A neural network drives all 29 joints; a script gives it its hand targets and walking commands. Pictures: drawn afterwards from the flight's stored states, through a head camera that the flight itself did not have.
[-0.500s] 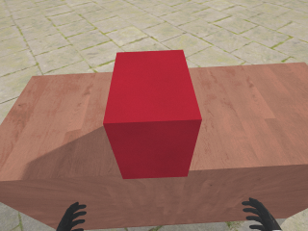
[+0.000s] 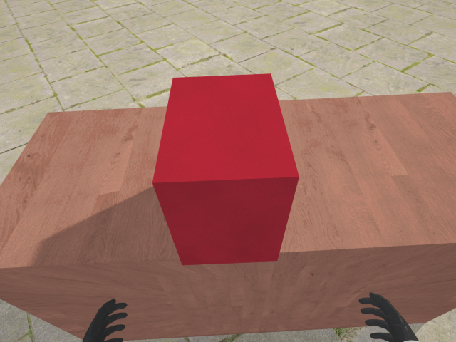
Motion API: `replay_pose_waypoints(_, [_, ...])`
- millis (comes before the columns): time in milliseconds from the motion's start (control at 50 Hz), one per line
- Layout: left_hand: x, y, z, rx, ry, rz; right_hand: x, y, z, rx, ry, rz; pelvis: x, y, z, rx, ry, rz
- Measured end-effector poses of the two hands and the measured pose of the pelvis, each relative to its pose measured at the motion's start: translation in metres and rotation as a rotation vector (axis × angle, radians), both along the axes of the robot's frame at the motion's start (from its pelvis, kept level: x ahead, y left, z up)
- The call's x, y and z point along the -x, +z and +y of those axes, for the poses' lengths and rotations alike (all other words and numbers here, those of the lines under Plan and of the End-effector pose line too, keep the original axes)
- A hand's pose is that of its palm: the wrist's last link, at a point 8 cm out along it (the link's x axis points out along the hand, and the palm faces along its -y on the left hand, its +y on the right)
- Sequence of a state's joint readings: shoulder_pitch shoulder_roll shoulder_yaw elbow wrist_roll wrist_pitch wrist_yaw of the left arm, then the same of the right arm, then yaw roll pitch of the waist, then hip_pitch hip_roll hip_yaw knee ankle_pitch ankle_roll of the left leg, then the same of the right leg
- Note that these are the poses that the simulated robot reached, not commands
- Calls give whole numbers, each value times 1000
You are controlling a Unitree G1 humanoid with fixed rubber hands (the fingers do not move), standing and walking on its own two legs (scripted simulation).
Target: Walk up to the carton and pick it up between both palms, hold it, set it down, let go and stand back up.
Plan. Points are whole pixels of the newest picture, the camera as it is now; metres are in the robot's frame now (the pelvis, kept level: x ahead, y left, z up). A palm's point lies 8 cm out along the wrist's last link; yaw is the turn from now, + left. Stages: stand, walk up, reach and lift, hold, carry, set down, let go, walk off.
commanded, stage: stand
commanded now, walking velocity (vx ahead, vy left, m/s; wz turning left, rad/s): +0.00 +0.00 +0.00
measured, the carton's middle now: (225, 170) +0.41 +0.02 +0.08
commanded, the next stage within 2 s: none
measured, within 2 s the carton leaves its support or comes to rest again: neither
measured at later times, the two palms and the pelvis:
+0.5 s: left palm out of the picture +0.15 +0.26 -0.07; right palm out of the picture +0.14 -0.27 -0.07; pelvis +0.00 +0.00 +0.00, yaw +0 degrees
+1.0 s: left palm out of the picture +0.13 +0.26 -0.07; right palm out of the picture +0.13 -0.27 -0.07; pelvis -0.02 +0.00 +0.00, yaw +0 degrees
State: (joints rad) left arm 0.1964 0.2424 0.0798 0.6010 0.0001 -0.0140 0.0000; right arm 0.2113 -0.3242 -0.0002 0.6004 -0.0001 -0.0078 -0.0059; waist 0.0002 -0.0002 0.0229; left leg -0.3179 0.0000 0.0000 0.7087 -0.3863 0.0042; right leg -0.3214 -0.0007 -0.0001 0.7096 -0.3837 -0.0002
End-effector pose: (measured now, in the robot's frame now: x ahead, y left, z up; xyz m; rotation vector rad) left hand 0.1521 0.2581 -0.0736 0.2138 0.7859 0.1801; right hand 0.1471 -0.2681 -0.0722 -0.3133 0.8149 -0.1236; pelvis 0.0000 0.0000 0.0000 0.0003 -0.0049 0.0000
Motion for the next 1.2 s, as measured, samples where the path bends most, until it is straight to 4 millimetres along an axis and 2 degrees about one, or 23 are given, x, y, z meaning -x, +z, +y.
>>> replay_pose_waypoints(440, [3, 1, 0, 0, 0, -3, 3, 1, -1, 4, -1, -7, 3, 0, 0, 0, 0, -5])
replay_pose_waypoints(1200, [21, 3, 1, -3, 2, -18, 17, 4, -1, 2, 4, -28, 19, 0, 0, 0, 0, -27])
